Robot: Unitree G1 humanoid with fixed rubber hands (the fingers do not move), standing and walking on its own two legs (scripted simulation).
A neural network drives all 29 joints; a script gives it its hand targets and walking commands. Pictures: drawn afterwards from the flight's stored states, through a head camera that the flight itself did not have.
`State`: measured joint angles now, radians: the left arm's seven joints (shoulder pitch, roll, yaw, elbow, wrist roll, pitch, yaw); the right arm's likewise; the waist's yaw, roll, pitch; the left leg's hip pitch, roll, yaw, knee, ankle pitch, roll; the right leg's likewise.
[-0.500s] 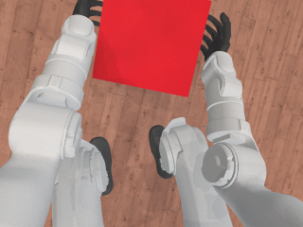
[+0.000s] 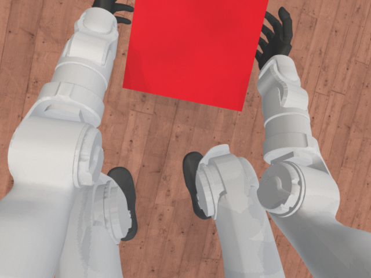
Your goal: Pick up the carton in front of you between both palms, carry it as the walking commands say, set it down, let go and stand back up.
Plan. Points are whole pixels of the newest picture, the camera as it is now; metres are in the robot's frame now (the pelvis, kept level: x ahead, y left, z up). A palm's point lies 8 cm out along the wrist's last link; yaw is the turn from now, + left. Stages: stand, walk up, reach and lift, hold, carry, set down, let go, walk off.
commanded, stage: set down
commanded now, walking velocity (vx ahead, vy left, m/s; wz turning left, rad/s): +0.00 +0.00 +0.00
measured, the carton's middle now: (185, 52) +0.52 -0.07 -0.23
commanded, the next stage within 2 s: let go in 1.90 s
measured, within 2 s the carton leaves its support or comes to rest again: rests again in 0.22 s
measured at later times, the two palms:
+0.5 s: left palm (109, 16) +0.57 +0.08 -0.17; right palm (269, 54) +0.49 -0.22 -0.15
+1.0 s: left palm (72, 4) +0.57 +0.13 -0.15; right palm (272, 78) +0.45 -0.22 -0.15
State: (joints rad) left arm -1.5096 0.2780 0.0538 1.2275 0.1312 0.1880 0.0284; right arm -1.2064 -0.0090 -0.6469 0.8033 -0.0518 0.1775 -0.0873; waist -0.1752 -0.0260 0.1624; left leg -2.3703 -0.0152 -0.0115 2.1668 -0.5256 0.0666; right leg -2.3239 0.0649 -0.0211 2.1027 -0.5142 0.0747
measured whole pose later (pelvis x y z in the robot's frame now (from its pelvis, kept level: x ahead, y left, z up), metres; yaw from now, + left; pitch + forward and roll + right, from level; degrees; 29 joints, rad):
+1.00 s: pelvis +0.00 -0.01 +0.00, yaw +1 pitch +36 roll -5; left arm -1.46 0.52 -0.20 1.12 -0.20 0.11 0.01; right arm -1.09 -0.10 -0.28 0.85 0.25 0.03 -0.20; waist -0.18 -0.02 0.31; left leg -2.27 -0.02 -0.03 2.19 -0.55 0.04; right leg -2.23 0.06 -0.04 2.13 -0.53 0.05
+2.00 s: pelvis +0.04 +0.01 +0.25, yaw +4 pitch +44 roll -4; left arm -1.15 0.36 0.07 1.01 0.10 0.24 -0.07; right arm -0.72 0.00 -0.41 0.57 0.06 0.18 -0.09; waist -0.22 0.04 -0.13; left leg -1.66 -0.04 -0.04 1.27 -0.38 0.04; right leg -1.62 0.03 0.00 1.22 -0.37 0.04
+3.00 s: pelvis +0.15 -0.01 +0.40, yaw +6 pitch +1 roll +0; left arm 0.25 0.21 0.04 0.46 -0.01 0.05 -0.05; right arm 0.23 -0.21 -0.04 0.43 0.00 0.07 0.06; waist 0.00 0.00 0.02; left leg -0.18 -0.03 -0.03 0.42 -0.26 0.01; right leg -0.18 0.02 0.04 0.43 -0.27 -0.01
